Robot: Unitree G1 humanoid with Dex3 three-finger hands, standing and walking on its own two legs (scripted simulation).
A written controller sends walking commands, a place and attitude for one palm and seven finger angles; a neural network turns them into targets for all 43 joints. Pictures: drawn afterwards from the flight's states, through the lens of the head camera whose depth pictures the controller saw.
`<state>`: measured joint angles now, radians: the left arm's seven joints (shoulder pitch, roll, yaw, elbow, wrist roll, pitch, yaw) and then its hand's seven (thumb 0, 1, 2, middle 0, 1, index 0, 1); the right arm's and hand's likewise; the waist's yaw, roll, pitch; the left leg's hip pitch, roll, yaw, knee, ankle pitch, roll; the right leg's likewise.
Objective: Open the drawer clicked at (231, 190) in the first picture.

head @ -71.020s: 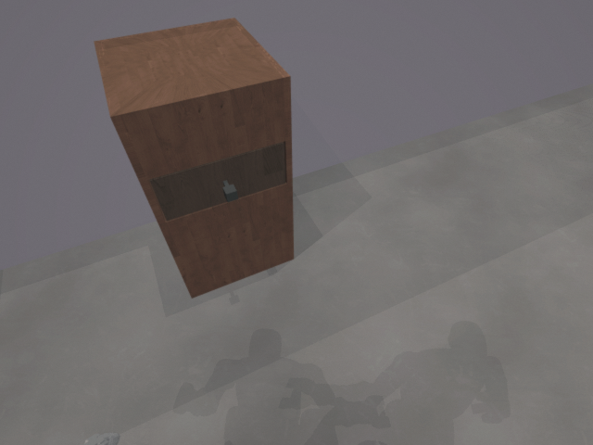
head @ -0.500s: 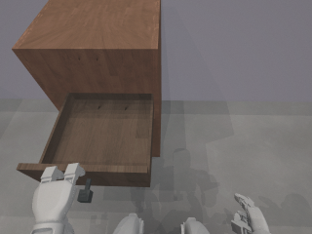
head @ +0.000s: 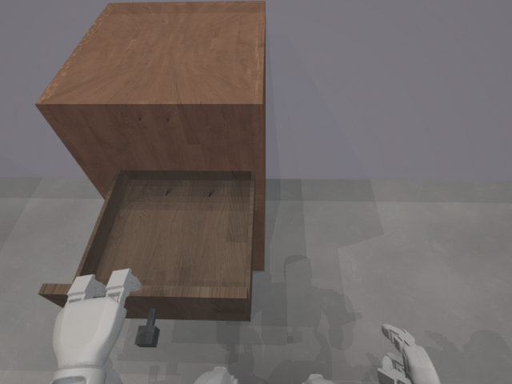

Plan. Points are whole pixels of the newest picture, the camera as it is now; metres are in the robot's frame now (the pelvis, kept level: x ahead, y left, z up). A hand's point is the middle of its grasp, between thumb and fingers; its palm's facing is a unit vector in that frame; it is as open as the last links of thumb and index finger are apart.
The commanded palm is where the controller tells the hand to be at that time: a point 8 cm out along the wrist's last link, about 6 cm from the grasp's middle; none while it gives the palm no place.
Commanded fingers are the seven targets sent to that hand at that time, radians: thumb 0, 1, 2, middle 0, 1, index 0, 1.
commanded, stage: lift the hand off the handle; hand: left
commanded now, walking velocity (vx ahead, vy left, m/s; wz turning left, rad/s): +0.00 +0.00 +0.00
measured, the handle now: (149, 327) +0.24 +0.24 -0.18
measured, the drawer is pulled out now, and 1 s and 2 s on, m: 0.30 0.30 0.30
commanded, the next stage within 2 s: draw the hand back to the body in 0.12 s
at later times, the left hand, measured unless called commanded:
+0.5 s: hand (85, 330) +0.19 +0.25 +0.02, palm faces +0.01 -0.08 -1.00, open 13.8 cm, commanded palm +0.17 +0.24 +0.08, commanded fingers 0.00 -0.50 0.30 -0.30 -1.20 -0.30 -1.20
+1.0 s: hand (76, 311) +0.19 +0.22 +0.12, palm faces +0.31 -0.83 -0.46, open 13.5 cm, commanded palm +0.15 +0.26 +0.16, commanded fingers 0.00 -0.15 0.45 -0.28 -0.98 -0.28 -0.98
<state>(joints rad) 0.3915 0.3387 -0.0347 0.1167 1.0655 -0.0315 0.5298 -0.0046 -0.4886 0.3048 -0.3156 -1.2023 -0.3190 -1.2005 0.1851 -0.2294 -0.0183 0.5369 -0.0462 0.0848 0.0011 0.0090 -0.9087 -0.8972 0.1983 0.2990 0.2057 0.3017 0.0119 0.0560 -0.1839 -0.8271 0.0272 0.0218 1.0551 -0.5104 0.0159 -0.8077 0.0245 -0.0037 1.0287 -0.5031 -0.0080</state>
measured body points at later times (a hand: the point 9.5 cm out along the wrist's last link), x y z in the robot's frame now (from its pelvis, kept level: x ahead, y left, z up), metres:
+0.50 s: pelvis +0.01 +0.00 +0.01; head +0.04 -0.02 +0.46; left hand +0.19 +0.26 +0.07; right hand +0.19 -0.22 -0.09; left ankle +0.00 +0.11 -0.67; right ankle +0.00 -0.12 -0.67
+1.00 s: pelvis +0.02 +0.00 +0.05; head +0.01 -0.03 +0.50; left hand +0.17 +0.26 +0.14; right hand +0.20 -0.21 -0.03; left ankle +0.00 +0.11 -0.67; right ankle +0.00 -0.12 -0.67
